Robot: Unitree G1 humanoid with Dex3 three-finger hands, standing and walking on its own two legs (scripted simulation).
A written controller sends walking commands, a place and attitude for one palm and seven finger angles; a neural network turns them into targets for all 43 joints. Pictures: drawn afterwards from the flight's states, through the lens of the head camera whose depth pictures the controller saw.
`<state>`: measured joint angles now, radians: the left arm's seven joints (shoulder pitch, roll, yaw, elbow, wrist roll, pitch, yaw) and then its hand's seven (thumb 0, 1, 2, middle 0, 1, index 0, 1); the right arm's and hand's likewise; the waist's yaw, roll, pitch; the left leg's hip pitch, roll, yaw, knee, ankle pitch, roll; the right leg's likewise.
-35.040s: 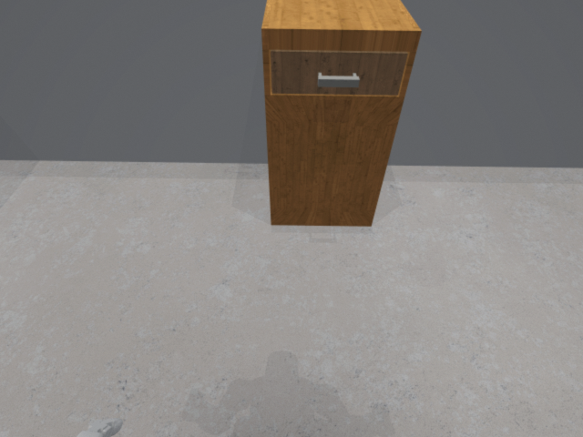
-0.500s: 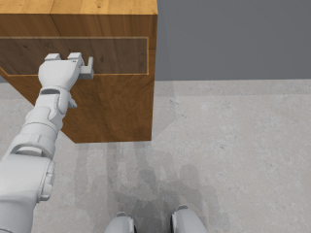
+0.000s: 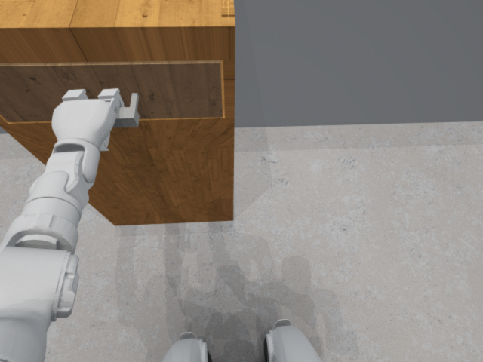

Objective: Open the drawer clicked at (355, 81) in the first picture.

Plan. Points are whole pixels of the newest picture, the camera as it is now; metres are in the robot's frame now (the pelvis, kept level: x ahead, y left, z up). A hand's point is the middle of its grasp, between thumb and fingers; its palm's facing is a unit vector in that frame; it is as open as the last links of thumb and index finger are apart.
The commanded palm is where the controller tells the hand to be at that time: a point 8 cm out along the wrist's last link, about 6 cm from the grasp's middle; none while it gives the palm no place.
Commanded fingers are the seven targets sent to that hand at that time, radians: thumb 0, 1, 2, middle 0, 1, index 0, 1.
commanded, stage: pull the drawer open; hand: left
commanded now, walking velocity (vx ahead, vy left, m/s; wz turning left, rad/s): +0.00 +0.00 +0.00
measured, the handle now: (101, 108) +0.55 +0.22 +0.03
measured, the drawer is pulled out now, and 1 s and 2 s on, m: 0.00 0.10 0.21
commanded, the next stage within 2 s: none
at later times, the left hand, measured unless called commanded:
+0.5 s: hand (96, 161) +0.46 +0.22 +0.01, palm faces -0.04 -0.04 -1.00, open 6.1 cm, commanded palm +0.43 +0.23 +0.06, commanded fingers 0.00 0.90 0.90 -0.40 -1.35 -0.40 -1.35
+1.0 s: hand (90, 190) +0.40 +0.22 +0.01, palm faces -0.02 -0.03 -1.00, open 6.0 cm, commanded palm +0.37 +0.24 +0.06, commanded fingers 0.00 0.90 0.90 -0.40 -1.35 -0.40 -1.35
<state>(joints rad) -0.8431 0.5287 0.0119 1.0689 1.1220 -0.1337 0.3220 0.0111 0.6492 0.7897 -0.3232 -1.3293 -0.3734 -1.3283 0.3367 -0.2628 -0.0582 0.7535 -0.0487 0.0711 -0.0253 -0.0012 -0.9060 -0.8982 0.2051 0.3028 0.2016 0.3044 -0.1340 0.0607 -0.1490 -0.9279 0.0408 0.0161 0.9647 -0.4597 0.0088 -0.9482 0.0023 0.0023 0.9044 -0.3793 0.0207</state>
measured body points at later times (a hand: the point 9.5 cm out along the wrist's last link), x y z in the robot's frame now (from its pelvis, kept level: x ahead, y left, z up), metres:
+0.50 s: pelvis +0.01 +0.01 +0.01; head +0.12 +0.00 +0.45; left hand +0.45 +0.22 +0.06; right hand +0.05 -0.26 -0.12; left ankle -0.01 +0.11 -0.68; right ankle +0.02 -0.14 -0.68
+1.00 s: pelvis +0.01 +0.00 +0.02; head +0.09 -0.01 +0.46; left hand +0.40 +0.22 +0.06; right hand +0.10 -0.27 -0.11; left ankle -0.01 +0.11 -0.68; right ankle +0.02 -0.14 -0.68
